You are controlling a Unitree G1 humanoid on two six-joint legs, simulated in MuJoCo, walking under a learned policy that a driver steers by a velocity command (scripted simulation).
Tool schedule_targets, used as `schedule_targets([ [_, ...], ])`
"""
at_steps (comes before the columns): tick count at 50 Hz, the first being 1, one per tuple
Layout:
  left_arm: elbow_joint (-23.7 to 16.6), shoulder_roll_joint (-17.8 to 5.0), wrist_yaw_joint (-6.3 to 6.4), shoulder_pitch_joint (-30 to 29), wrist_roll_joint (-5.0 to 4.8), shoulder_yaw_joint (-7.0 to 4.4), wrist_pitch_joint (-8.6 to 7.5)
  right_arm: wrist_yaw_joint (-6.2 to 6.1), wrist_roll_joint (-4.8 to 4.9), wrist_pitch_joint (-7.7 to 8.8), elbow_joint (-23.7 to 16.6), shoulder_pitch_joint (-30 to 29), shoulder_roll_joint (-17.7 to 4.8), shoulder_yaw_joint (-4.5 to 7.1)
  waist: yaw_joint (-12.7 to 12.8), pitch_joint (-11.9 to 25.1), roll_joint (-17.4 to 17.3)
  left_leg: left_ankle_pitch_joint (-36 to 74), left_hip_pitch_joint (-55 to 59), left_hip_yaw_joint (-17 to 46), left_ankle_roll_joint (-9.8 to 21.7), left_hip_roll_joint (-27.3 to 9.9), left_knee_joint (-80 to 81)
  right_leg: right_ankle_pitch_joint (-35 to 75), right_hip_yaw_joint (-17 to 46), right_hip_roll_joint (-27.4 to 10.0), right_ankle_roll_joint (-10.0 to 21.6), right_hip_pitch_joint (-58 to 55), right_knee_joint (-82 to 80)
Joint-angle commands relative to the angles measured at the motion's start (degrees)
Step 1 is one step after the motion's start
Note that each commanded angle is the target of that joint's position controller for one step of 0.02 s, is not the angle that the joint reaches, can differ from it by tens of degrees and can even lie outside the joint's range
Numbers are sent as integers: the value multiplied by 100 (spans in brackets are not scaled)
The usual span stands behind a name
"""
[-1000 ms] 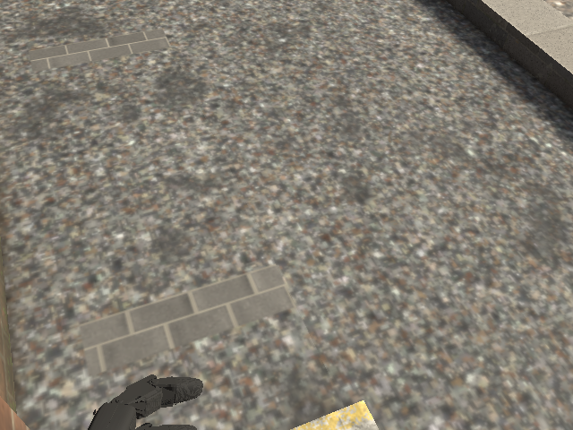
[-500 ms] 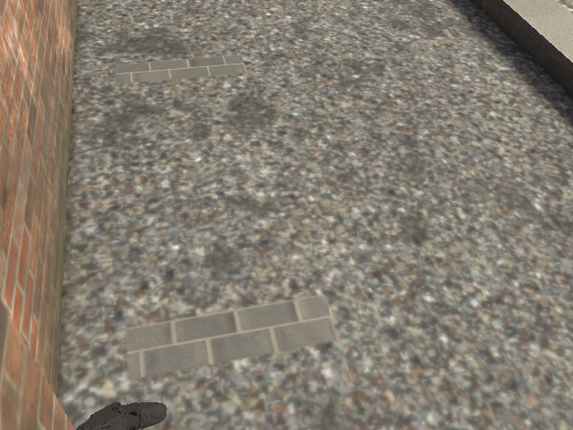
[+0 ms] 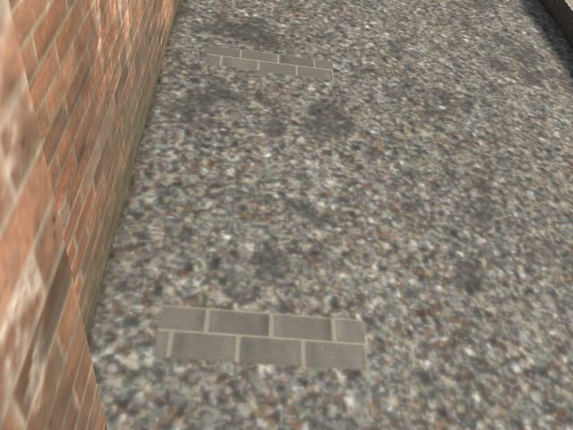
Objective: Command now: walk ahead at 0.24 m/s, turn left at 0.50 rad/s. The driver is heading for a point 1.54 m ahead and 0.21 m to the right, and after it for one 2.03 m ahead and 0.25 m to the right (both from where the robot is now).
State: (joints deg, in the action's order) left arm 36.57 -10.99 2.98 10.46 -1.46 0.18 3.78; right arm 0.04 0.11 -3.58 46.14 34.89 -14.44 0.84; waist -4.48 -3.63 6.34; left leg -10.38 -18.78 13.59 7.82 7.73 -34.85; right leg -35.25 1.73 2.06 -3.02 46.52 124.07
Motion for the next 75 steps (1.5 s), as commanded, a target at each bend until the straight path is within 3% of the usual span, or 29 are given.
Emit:
schedule_targets([
  [1, 1, -183, -48, 818, -201, -125, 4, 58, 102, 139, -827, -767, -295, -164, 666, 127, -532, -834, -390, 369, -350, -464, 740, 1127, -371, -2, -160, 15, 294],
  [3, -829, -230, 20, -113, -231, -10, -76, -346, -181, 171, -916, -1328, -1352, 162, 486, -2, -2648, -1502, -1187, 3660, 573, -1797, 1939, 1171, 967, -263, -421, 670, 576],
  [7, -579, -377, -82, -992, -179, -194, 38, -530, -98, 19, -327, -4, -1027, 118, -176, 474, -1029, -1181, 1111, 3126, 465, -1480, 1032, 837, 855, -244, -540, 1375, -314],
  [11, -595, -89, -124, -1331, -71, -82, -84, -630, 33, -79, -345, -225, -311, -42, -202, 432, -1758, -1394, 935, 2582, 614, -1082, 1281, 719, 521, -212, -511, 542, -1307],
  [17, -343, -268, -281, -107, -132, -2, -444, -500, 190, -84, -339, -1204, -392, 138, 576, 602, -2058, -749, -1275, 1415, 637, -777, 795, -890, 143, -393, -460, -2736, -4062],
  [18, 54, -498, -304, 923, -156, -87, -493, -461, 411, -68, -608, -1787, -393, 192, 1069, -181, -1439, -1587, -2680, 576, 232, -494, -313, -2103, 772, -311, -229, -2771, -5381],
  [19, 545, -1622, -189, 1815, -14, -422, -575, -461, 503, 81, -1179, -2929, -394, 190, 1756, -1663, 1118, -3114, -4141, -521, -219, 362, -2060, -4028, 2311, -528, 320, -1895, -8536],
  [21, 1156, -1899, 49, 2546, -341, -531, -929, -360, 628, 725, -1835, -4532, -188, 144, 1983, -3596, 2029, -2912, -6515, 543, -401, 79, -3327, -4608, 5263, -647, 840, -1087, -10314],
  [25, 1333, -608, 141, 416, -39, -325, -636, -172, 132, 470, -14, -549, -165, 377, -229, -792, 276, 1887, -1959, -180, -706, -368, -3762, -2054, 3011, -848, 1299, 262, -7453],
  [29, 1152, -1088, -11, -50, -108, -325, -551, -281, 94, 254, -307, -821, -193, 354, -655, -6, -788, 1335, 547, -935, -916, -377, -2333, 1118, 1657, -479, 831, 294, -5995],
  [32, 1079, -1213, 9, 415, 207, -447, -670, -204, 178, 515, 601, 1321, -107, 349, -1367, 424, -1329, 1815, 3037, -945, 38, -764, 472, 914, 460, 602, 125, 609, -2323],
  [34, 892, -306, 46, 764, 167, -153, -901, -258, 214, 631, 478, 925, 61, 65, -623, 108, -457, 1151, 2381, -212, 351, -1321, 471, 1076, 1400, 542, 399, 898, -2329],
  [36, 671, -711, -177, 2224, -55, -242, -881, -336, 110, 570, 129, -1656, -569, 209, 1348, 218, -1599, -441, 1054, 2185, 1082, -2706, 144, 2254, 1776, -681, 590, 797, -5678],
  [38, 873, -745, -65, 2171, 16, -270, -763, -188, -331, 731, 118, -1753, -803, 259, 1180, 650, -419, -588, -777, 2617, 1305, -2684, -510, 2380, 550, -502, 252, -744, -4572],
  [39, 840, -1180, -106, 1638, -156, -412, -783, -222, -140, 933, 199, -1281, -589, 242, 720, 420, -288, -1494, -440, 2469, 965, -2405, -971, 3992, 1507, -844, 251, 199, -5294],
  [42, 313, -828, -321, 669, 199, -270, -759, -670, 206, 888, 482, -1231, -397, 127, 668, -1, -951, -2414, -1858, 806, 312, -1204, -1514, 6095, 739, -708, 193, -1429, -7977],
  [45, 1041, -965, -487, 2211, -151, -481, -746, -505, 7, 675, 514, -1703, -494, 272, 1482, 744, -1316, -1899, -2753, 15, 45, -1101, -2891, 5966, -191, -224, 157, -4214, -6956],
  [47, 1931, -1097, -447, 4592, 61, -644, -715, -363, 79, 532, 297, -2447, -434, 339, 2645, 594, -889, -1067, -3501, -565, -520, -627, -5373, 5389, -550, -418, 284, -6081, -8165],
  [48, 2334, -1031, -442, 5417, 147, -675, -807, -392, 47, 497, 285, -2639, -84, 387, 3118, -65, 537, -2612, -4449, -735, -788, 353, -8902, 4995, 151, -874, 836, -6389, -9585],
  [50, 2383, -778, -665, 4188, -177, -302, -1140, -419, 156, 842, -285, -1525, 1003, 8, 1104, -663, 3086, -3497, -7277, 9, -188, 191, -9749, 8270, 2455, -1584, 962, -6463, -8089],
  [52, 2219, -364, -570, 3276, -65, -290, -1237, -314, 135, 1130, 17, -1874, 880, -24, 675, -284, -257, -1217, -6982, 447, 278, -501, -6869, 5928, 2427, -1891, 701, -5318, -8328],
  [54, 1482, -1682, -100, 432, 870, -444, -1201, -144, 145, 1016, -402, -2302, 374, 11, -368, -71, -605, 1147, -2796, 103, -588, -1233, -4143, 3562, 4416, -2805, 2167, -523, -9994],
  [58, 1954, -1083, 112, 817, -158, -327, -1394, -45, -135, 861, -459, -3315, -131, 67, 250, -840, -1153, 4604, -1891, -403, -808, -1211, -1124, 930, 1742, -985, 1468, -775, -8845],
  [63, 2296, -630, -147, 1837, 6, -393, -949, 148, 237, 645, 7, -1947, -442, 275, 342, -383, 100, 3656, 283, -1028, -844, -1399, 1583, 1429, 1007, -693, 1077, -2748, -6656],
  [65, 2265, -697, -147, 1678, -30, -436, -779, 151, -93, 700, 556, -510, -482, 418, -331, 303, -561, 3693, 1891, -1379, -435, -1386, 2462, 2577, 480, -65, 788, -2804, -3728],
  [67, 1959, 241, -268, 1789, -30, -298, -901, 192, -477, 787, 895, 655, -181, 266, -578, 677, -1916, 4451, 4463, -829, 122, -2120, -463, -1222, 904, 499, 775, 763, -492],
  [70, 806, -419, -43, 904, -477, -337, -1145, 62, -180, 819, 879, -287, -895, 521, 64, 1128, -1471, -1842, 3532, 2352, 1212, -3514, 1391, 1345, 1274, -348, 621, 2469, -1926],
  [72, 568, -570, 92, 201, -194, -363, -790, -96, -347, 850, 590, -1465, -192, 196, 507, 149, -974, -957, 821, 1917, 1009, -3234, 1799, 2576, 1312, -513, 244, 1349, -3154],
  [75, 437, -313, -33, 230, -31, -338, -669, -271, -243, 906, 630, -1587, -300, 142, 831, -89, -982, 1207, -522, 244, 559, -2522, 1794, 3030, 1222, -695, -7, 80, -5175],
])
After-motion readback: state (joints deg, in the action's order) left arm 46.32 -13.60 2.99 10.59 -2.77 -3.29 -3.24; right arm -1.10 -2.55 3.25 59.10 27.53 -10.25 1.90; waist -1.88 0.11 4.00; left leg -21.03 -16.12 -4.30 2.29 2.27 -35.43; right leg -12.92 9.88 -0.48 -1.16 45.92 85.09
